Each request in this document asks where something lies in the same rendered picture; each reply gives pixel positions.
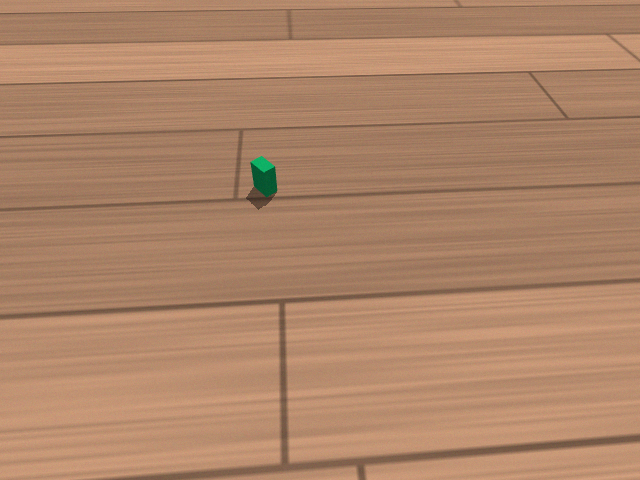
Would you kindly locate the carton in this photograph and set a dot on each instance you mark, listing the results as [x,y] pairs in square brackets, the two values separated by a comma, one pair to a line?
[264,176]

